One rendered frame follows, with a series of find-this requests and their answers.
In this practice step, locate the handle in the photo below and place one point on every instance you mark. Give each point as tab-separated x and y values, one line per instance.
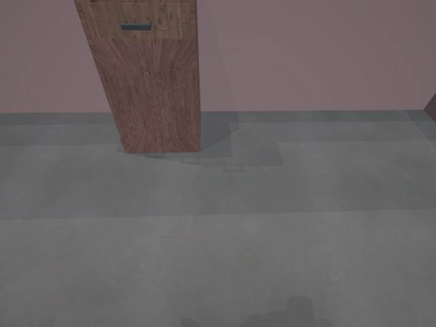
136	26

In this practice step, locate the drawer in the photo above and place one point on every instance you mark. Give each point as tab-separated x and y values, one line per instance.
169	20

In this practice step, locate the cabinet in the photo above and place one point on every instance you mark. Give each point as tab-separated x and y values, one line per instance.
152	86

